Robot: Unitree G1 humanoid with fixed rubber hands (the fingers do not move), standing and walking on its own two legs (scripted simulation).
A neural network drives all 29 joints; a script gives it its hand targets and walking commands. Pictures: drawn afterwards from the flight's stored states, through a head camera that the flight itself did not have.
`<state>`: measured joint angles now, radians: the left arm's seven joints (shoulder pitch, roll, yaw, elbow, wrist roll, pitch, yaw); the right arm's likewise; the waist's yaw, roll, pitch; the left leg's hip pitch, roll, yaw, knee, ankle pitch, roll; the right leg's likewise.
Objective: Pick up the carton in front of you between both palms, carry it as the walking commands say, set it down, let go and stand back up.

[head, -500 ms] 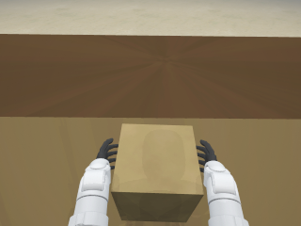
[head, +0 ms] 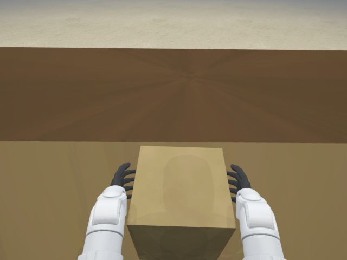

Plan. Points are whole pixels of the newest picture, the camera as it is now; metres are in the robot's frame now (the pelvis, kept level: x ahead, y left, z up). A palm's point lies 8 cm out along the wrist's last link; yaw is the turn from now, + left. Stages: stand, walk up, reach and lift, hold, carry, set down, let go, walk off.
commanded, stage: hold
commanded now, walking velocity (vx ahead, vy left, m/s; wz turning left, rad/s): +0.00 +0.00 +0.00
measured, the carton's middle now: (179, 205) +0.30 +0.00 -0.04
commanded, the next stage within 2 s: carry in 0.98 s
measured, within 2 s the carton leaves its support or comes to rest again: neither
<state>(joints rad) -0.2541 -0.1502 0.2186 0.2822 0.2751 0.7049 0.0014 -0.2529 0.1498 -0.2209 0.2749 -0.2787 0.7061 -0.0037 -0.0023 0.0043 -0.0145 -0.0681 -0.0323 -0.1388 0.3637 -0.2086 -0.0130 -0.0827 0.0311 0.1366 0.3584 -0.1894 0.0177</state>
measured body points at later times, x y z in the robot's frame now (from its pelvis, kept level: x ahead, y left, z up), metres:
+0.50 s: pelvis -0.01 +0.00 +0.00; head -0.06 +0.00 +0.45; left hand +0.29 +0.15 +0.04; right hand +0.29 -0.15 +0.04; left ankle +0.00 +0.13 -0.75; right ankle +0.01 -0.13 -0.75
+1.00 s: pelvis +0.00 +0.00 +0.00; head -0.05 +0.00 +0.45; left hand +0.30 +0.15 +0.04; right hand +0.30 -0.15 +0.04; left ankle +0.00 +0.13 -0.75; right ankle +0.01 -0.13 -0.75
